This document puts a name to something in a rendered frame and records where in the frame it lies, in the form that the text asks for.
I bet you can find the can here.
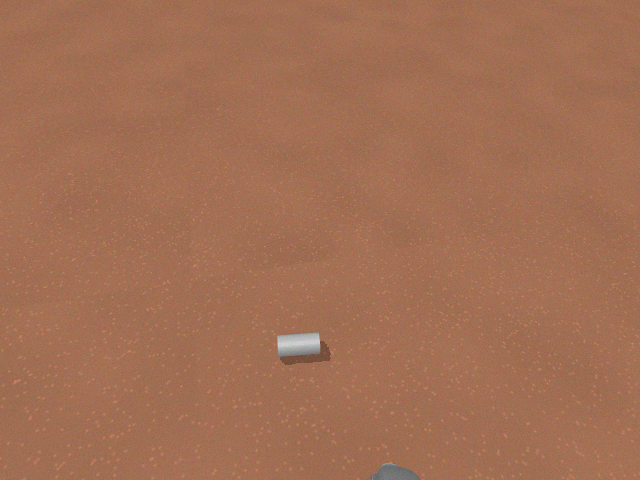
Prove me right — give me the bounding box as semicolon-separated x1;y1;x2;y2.
277;332;320;357

